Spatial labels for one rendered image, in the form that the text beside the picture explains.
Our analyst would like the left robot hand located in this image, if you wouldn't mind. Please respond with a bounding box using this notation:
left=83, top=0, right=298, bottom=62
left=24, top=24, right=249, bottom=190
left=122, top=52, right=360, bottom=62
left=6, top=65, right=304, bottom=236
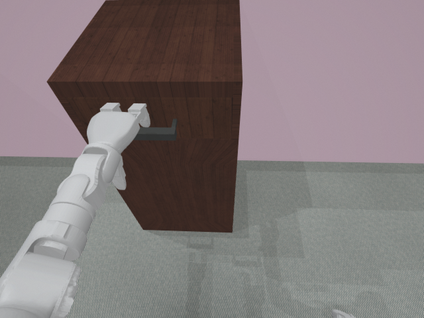
left=87, top=103, right=150, bottom=190

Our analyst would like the drawer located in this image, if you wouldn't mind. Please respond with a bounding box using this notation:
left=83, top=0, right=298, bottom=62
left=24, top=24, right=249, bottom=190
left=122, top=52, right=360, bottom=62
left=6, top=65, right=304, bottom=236
left=68, top=97, right=231, bottom=138

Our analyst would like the handle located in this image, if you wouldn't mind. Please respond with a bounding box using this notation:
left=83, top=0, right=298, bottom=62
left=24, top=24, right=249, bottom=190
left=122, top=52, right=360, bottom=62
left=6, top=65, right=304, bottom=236
left=134, top=119, right=178, bottom=140

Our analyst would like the cabinet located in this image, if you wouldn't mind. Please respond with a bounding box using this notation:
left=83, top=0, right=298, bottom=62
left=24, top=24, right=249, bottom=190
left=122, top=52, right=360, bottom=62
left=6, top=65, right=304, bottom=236
left=47, top=0, right=242, bottom=233

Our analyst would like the left robot forearm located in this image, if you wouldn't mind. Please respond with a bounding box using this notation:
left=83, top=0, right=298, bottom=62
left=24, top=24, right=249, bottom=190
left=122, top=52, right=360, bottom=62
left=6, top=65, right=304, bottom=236
left=0, top=143, right=121, bottom=296

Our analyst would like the left robot upper arm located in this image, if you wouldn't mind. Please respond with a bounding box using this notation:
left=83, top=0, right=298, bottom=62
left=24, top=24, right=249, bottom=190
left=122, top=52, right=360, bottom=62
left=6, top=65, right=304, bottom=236
left=0, top=252, right=81, bottom=318

